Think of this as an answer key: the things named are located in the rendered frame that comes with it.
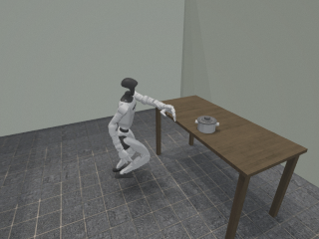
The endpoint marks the robot left forearm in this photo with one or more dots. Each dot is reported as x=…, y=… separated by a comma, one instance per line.
x=155, y=103

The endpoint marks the robot right upper arm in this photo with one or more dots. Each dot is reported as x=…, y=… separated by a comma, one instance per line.
x=121, y=111

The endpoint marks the robot right forearm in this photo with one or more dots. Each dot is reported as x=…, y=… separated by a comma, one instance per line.
x=115, y=138

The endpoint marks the humanoid robot head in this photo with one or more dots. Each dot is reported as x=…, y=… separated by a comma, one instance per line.
x=128, y=83

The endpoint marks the table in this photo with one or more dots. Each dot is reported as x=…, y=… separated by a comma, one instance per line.
x=246, y=146

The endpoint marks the right robot hand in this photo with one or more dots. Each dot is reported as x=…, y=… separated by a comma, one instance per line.
x=124, y=154

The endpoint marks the lid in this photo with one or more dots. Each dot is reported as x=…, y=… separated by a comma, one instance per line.
x=210, y=121

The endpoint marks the pot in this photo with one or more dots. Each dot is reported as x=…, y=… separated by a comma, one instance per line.
x=206, y=128

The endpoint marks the robot left upper arm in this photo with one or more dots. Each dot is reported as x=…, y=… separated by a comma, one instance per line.
x=140, y=98

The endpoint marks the left robot hand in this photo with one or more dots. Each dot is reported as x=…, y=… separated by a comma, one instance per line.
x=169, y=109

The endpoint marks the left robot foot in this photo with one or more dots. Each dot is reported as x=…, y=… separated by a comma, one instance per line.
x=115, y=169

